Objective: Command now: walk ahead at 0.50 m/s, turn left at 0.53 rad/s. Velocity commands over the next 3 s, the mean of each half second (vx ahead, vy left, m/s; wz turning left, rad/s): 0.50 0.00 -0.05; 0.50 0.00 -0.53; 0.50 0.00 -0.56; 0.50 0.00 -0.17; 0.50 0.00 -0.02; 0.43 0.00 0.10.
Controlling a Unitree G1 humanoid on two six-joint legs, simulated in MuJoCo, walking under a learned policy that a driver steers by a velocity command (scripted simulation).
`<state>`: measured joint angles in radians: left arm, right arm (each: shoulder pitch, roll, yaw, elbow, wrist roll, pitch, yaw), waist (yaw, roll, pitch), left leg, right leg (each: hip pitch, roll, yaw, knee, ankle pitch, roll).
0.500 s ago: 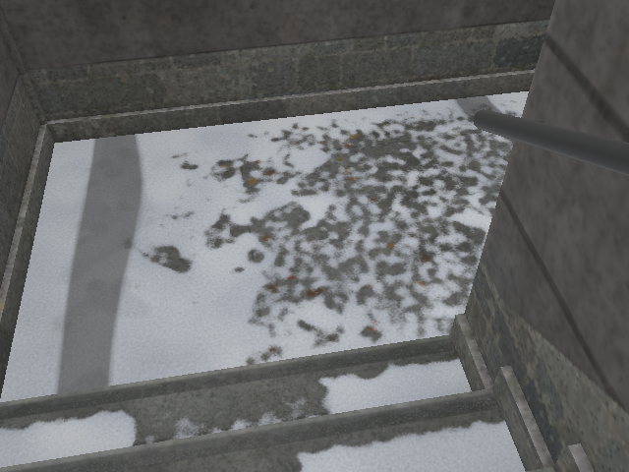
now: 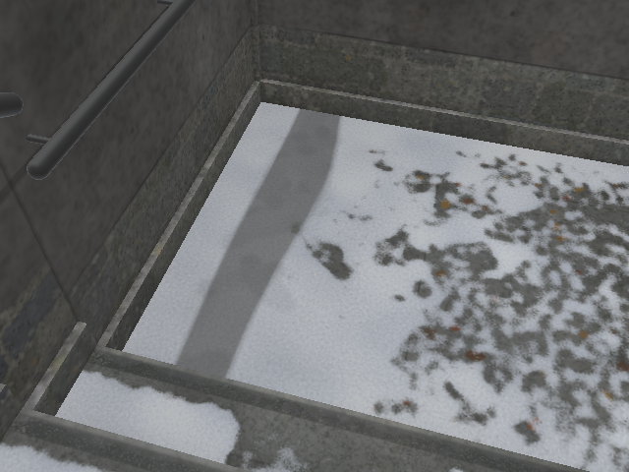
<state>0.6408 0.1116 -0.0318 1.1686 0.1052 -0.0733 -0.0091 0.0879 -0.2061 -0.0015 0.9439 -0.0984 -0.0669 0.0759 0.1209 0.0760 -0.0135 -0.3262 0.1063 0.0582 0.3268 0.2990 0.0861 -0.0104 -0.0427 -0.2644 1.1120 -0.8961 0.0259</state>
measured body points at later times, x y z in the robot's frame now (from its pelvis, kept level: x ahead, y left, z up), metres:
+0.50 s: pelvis +0.33 -0.04 -0.20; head +0.33 -0.05 +0.25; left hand +0.43 +0.20 -0.33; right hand +0.20 -0.22 -0.36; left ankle +0.11 +0.10 -0.71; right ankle +0.38 -0.12 -0.95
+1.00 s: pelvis +0.63 -0.05 -0.39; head +0.63 -0.05 +0.06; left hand +0.68 +0.18 -0.54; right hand +0.63 -0.31 -0.52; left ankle +0.66 +0.04 -1.12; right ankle +0.48 -0.14 -0.84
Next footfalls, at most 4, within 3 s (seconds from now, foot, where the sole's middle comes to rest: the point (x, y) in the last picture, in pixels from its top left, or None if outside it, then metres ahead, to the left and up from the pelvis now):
0.46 right None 0.42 -0.13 -0.99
0.90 left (341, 460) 0.70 0.02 -1.16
1.48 right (464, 415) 0.97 -0.36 -1.33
1.86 left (447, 322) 1.32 -0.31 -1.33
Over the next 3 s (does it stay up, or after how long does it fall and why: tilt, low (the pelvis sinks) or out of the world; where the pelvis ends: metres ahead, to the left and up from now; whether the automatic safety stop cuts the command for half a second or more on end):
stays up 1.57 -0.67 -0.57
